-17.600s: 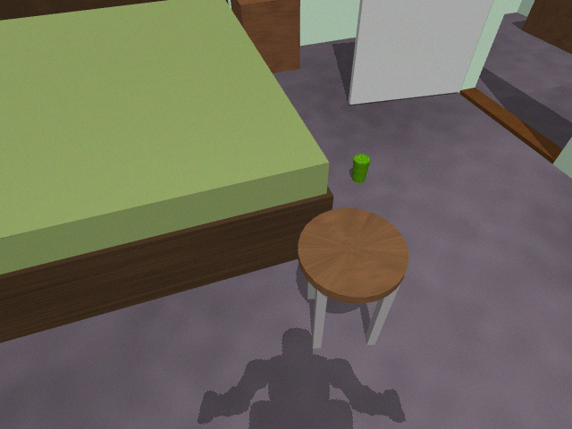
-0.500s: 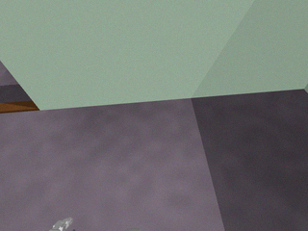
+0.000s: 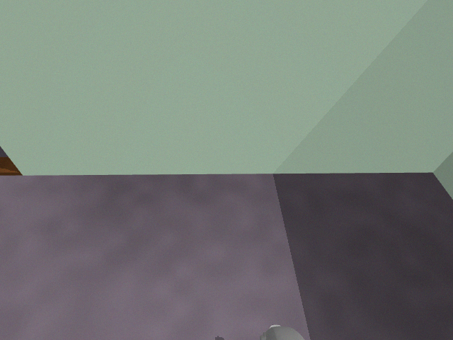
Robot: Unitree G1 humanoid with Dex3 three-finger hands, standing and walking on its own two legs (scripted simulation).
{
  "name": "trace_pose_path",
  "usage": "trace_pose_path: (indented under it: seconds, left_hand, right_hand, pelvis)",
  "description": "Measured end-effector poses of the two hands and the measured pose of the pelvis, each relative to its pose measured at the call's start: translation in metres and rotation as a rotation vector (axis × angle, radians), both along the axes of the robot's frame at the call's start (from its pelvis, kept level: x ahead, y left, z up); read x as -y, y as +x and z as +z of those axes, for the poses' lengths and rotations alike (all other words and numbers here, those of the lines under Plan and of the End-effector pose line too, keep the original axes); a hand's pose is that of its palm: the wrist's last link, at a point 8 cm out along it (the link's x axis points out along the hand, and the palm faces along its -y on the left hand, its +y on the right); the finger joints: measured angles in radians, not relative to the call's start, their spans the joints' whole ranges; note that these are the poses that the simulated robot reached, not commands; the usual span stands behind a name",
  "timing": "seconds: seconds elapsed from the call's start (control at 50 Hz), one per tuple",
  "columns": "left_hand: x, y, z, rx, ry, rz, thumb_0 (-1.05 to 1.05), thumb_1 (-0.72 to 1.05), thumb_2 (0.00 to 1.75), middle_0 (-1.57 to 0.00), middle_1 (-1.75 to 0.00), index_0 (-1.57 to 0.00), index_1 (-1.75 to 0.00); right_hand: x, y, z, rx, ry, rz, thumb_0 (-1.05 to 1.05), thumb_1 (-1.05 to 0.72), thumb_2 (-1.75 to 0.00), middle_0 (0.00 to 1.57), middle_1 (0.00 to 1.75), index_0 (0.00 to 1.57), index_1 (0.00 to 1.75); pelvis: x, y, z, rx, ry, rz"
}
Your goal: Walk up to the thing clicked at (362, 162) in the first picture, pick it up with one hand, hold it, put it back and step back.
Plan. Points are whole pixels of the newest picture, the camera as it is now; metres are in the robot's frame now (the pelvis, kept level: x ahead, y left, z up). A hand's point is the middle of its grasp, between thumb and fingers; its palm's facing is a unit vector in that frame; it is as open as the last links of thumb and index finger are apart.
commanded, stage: walk up
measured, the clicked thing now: out of the picture +0.00 +1.30 -0.70
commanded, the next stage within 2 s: none
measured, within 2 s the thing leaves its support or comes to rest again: neither
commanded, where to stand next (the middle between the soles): +0.24 -0.04 m, yaw +2 degrees
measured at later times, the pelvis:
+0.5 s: pelvis +0.15 -0.06 +0.00, yaw +0 degrees
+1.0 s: pelvis +0.16 -0.05 -0.02, yaw +1 degrees
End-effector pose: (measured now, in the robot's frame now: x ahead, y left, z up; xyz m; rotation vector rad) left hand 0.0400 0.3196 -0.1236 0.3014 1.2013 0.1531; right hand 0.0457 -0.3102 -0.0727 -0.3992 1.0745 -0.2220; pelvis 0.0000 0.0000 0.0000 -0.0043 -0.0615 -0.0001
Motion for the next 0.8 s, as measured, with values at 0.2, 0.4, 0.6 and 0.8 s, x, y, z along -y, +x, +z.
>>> trace_pose_path:
  seconds: [0.2, 0.4, 0.6, 0.8]
  left_hand:
    - [0.025, 0.081, 0.024, 0.013, 0.067, -0.028, 0.01, 0.91, 0.9, -0.21, -0.3, -0.2, -0.3]
    - [0.067, 0.138, 0.043, 0.106, 0.105, 0.021, 0.01, 0.91, 0.9, -0.21, -0.3, -0.2, -0.3]
    - [0.061, 0.166, 0.013, 0.042, 0.083, 0.039, 0.01, 0.9, 0.9, -0.21, -0.3, -0.2, -0.3]
    - [0.057, 0.197, -0.017, 0.042, 0.028, 0.062, 0.01, 0.91, 0.9, -0.21, -0.3, -0.2, -0.3]
  right_hand:
    - [0.043, 0.043, -0.031, -0.061, 0.049, -0.034, 0.0, -0.9, -0.9, 0.21, 0.3, 0.21, 0.3]
    - [0.063, 0.14, -0.049, -0.069, 0.104, 0.02, 0.01, -0.91, -0.9, 0.2, 0.3, 0.2, 0.3]
    - [0.049, 0.213, -0.044, -0.058, 0.06, 0.053, 0.0, -0.91, -0.9, 0.2, 0.3, 0.2, 0.3]
    - [0.024, 0.244, -0.041, -0.017, 0.037, 0.072, 0.0, -0.91, -0.9, 0.2, 0.3, 0.2, 0.3]
  pelvis:
    - [0.031, 0.068, -0.006, -0.018, 0.033, -0.015]
    - [0.062, 0.13, -0.003, -0.015, 0.023, 0.002]
    - [0.054, 0.168, -0.012, -0.01, -0.01, 0.026]
    - [0.043, 0.169, -0.02, -0.007, -0.01, 0.038]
